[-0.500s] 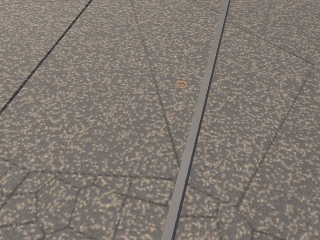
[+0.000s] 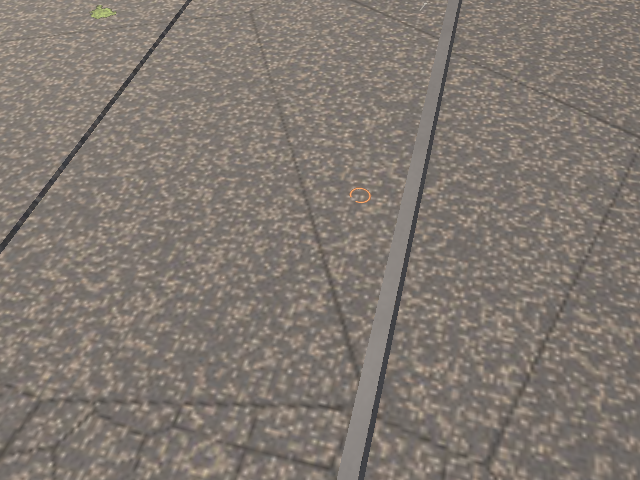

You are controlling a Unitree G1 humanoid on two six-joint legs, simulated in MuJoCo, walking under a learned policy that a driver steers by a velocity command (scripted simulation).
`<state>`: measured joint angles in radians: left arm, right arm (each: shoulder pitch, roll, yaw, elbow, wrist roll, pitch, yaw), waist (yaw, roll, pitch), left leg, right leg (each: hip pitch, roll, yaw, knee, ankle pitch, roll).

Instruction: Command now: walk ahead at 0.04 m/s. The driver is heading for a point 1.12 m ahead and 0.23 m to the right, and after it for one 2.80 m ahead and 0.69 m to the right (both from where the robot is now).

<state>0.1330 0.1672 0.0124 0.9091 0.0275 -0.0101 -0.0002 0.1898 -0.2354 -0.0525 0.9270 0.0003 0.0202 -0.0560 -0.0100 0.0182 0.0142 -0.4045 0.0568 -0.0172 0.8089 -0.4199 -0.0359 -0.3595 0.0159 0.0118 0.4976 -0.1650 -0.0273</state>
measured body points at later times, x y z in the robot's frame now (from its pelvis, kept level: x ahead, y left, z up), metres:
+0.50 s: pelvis +0.02 +0.01 +0.01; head +0.04 +0.01 +0.45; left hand +0.10 +0.26 -0.14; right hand +0.06 -0.23 -0.15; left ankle +0.00 +0.16 -0.71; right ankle +0.06 -0.10 -0.74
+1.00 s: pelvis +0.06 +0.03 +0.01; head +0.06 +0.04 +0.46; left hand +0.08 +0.28 -0.14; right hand +0.05 -0.22 -0.14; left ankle +0.01 +0.15 -0.71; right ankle +0.05 -0.10 -0.71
